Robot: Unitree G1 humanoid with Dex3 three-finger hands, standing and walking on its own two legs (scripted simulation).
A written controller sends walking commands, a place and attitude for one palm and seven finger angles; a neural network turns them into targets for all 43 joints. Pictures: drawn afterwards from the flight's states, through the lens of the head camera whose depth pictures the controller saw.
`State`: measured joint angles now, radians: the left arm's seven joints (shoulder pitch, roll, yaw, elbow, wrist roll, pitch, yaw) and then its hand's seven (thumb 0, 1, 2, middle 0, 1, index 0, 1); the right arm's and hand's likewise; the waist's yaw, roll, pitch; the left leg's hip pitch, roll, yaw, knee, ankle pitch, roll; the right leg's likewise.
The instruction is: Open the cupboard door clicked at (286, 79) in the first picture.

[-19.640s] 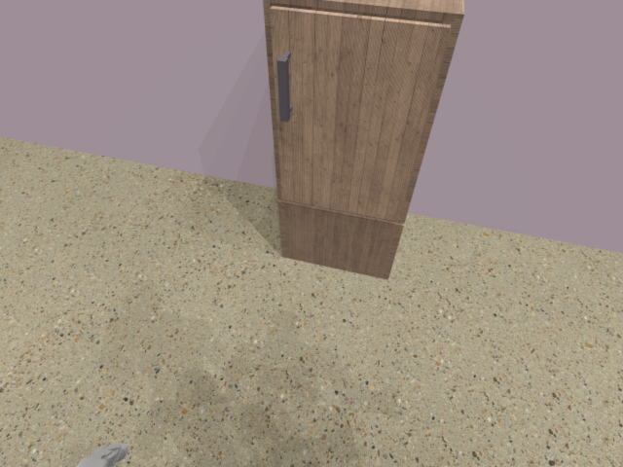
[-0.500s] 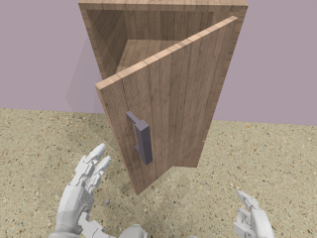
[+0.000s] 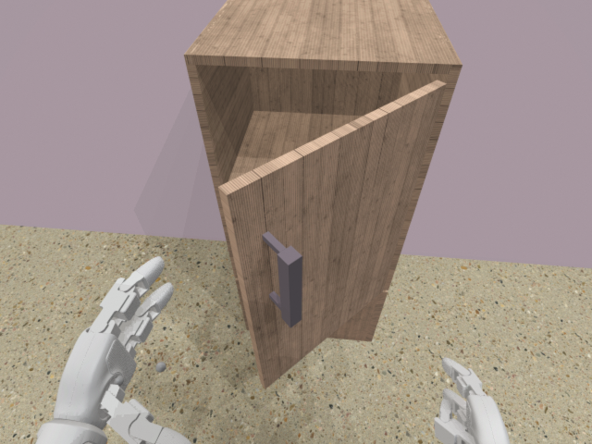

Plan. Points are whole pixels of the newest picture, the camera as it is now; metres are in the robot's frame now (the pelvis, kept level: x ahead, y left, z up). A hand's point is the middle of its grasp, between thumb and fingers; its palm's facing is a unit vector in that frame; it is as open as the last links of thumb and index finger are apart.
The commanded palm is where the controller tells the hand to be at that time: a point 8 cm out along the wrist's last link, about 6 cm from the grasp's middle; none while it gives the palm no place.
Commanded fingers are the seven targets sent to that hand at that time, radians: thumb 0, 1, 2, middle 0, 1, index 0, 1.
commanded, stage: draw the hand back to the body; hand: left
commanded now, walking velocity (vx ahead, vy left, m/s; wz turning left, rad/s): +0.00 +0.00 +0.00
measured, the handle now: (281, 281) +0.33 +0.05 +0.05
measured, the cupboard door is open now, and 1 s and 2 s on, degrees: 45 45 45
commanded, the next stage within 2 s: step back with the hand held close in 1.08 s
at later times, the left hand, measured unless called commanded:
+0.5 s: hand (58, 311) +0.21 +0.25 +0.17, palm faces +0.36 -0.86 -0.37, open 11.5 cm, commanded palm +0.16 +0.29 +0.19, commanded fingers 0.00 0.58 0.76 -0.19 -0.30 -0.19 -0.30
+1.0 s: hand (49, 294) +0.21 +0.25 +0.19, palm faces +0.43 -0.82 -0.38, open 7.5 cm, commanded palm +0.16 +0.29 +0.22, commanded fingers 0.00 0.90 0.90 -0.20 -0.30 -0.20 -0.30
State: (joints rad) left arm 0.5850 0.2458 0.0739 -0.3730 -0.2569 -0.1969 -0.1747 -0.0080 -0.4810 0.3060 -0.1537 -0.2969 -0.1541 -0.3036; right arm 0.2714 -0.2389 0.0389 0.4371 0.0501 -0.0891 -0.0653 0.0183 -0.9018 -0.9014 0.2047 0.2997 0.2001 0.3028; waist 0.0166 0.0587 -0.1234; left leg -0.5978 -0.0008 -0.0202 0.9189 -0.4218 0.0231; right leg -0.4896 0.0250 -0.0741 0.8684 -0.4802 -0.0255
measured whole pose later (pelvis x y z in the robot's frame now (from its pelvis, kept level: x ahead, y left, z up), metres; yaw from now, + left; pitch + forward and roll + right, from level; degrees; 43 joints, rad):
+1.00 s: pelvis +0.02 -0.01 +0.05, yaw +0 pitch -3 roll +0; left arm 0.49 0.33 0.31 -0.39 -0.08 -0.04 0.11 0.02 0.87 0.89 -0.21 -0.30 -0.21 -0.30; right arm 0.19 -0.23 0.03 0.63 0.00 -0.07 -0.08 0.02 -0.90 -0.90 0.21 0.30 0.20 0.30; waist 0.07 0.05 0.01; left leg -0.14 -0.02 0.00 0.43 -0.23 0.02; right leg -0.05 0.02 -0.05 0.39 -0.29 -0.02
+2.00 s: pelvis -0.09 +0.02 +0.03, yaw +4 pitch -1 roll -3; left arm 0.57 0.44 0.44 -0.56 -0.04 -0.17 0.15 0.02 0.89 0.90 -0.21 -0.30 -0.21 -0.31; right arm 0.20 -0.22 0.01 0.56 0.00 -0.04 -0.08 0.02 -0.90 -0.90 0.21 0.30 0.20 0.30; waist 0.00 0.02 0.07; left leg -0.43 -0.03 -0.04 0.54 -0.11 0.05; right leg -0.32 0.05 -0.03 0.53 -0.23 0.00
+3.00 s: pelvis -0.27 +0.00 +0.03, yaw +0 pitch -3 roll +1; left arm 0.49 0.42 0.41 -0.42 -0.06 -0.13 0.14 0.02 0.89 0.90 -0.21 -0.30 -0.21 -0.30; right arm 0.25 -0.20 0.01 0.64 0.00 -0.11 -0.06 0.02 -0.90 -0.90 0.20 0.30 0.20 0.30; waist -0.08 0.00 0.01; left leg -0.43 -0.03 0.01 0.57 -0.21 0.00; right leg -0.19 0.04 -0.04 0.63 -0.40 -0.06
